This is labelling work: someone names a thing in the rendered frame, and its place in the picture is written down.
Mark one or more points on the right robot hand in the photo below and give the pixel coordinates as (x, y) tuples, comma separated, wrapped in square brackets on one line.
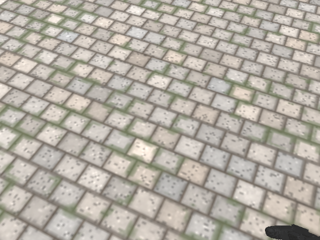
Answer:
[(287, 232)]

